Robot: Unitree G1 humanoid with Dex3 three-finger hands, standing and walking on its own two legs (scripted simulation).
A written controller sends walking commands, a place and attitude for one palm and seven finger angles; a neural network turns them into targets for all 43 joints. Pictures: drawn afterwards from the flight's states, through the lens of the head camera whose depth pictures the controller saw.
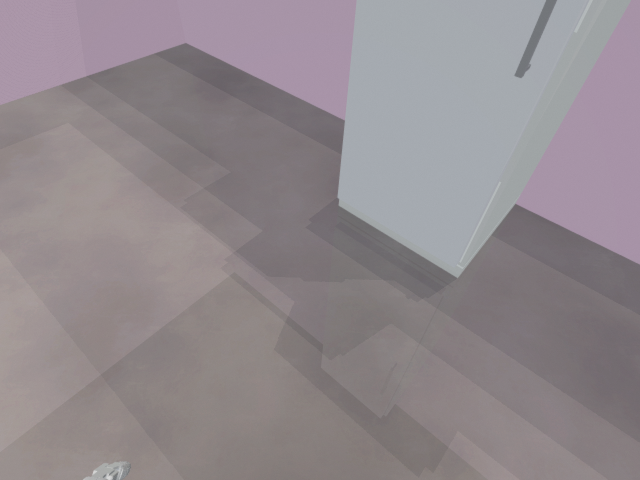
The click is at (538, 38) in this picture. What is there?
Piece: fridge door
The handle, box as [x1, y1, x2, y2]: [514, 0, 556, 77]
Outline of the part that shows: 556,0 546,0 514,75 521,77 524,72 529,68 530,64 528,63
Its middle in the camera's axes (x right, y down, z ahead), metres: +0.49 -0.51 +0.78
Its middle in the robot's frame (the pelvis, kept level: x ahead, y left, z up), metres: +0.98 -0.42 +0.26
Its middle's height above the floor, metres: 1.02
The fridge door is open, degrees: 0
